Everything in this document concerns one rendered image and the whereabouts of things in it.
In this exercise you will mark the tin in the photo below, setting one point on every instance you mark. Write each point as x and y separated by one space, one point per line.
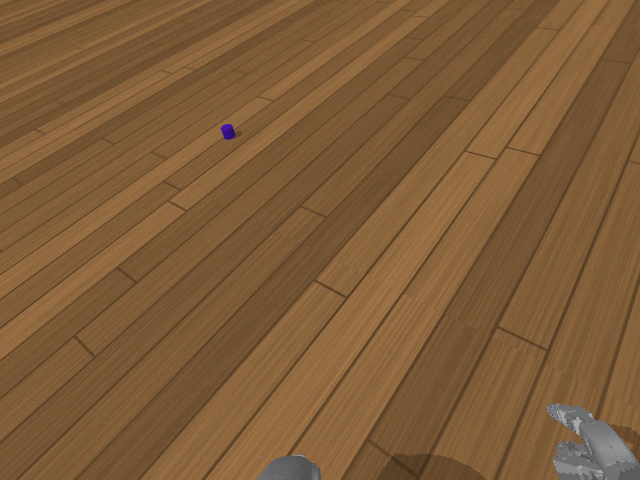
228 131

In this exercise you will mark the right robot hand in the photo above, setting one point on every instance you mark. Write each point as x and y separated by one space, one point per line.
602 445

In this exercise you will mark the right robot arm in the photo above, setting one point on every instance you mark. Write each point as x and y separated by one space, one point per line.
622 471

